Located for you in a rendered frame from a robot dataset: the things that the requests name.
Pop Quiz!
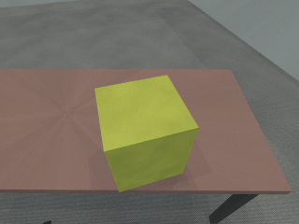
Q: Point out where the table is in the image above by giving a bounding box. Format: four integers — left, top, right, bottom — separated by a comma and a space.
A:
0, 68, 292, 224

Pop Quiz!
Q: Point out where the carton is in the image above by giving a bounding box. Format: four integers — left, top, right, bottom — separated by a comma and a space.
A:
94, 75, 199, 192

